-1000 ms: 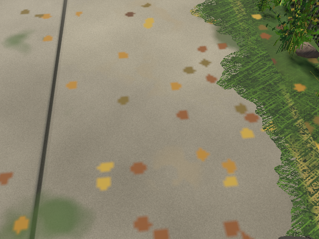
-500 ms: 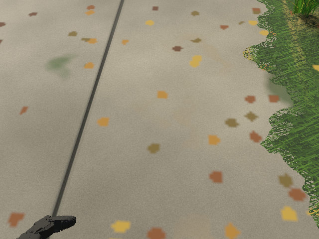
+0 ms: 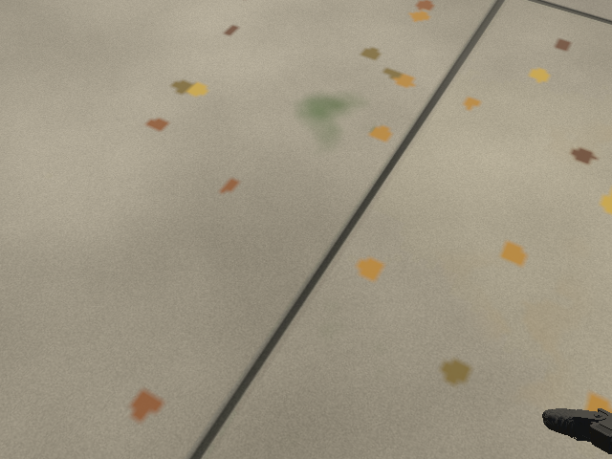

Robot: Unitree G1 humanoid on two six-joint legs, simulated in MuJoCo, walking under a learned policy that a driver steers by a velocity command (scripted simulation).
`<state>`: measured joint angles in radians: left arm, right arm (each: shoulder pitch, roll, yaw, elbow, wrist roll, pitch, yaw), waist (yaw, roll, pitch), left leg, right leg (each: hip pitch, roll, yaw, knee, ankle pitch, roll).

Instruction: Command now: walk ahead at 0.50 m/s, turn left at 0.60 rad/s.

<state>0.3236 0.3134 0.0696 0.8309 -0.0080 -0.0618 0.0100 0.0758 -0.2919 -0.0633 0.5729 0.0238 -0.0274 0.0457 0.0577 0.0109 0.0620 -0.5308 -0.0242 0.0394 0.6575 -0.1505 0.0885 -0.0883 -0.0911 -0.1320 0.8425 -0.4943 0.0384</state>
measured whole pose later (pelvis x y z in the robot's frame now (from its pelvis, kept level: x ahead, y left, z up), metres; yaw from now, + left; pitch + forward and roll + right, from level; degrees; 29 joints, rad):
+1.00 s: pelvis +0.39 +0.05 +0.02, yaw +32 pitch +2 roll -1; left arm 0.15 0.33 0.06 0.81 -0.01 -0.01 -0.01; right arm 0.11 -0.28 -0.05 0.57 0.00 0.02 0.01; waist 0.03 -0.03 0.06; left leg -0.38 -0.02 0.00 0.53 -0.18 0.04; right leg -0.39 -0.07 -0.05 0.99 -0.55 0.04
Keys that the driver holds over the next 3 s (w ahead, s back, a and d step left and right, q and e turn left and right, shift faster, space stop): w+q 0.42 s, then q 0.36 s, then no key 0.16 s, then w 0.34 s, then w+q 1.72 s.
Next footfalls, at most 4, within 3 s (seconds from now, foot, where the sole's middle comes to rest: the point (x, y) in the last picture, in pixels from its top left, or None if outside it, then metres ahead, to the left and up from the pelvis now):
0.44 right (378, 456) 0.44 -0.09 -0.75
0.90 left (242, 457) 0.42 0.18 -0.75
1.32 right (332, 381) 0.59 0.00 -0.75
1.82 left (168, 329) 0.69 0.39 -0.75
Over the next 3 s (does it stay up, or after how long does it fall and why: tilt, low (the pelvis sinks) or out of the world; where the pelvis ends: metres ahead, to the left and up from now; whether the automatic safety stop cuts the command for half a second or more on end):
stays up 0.90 0.77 0.03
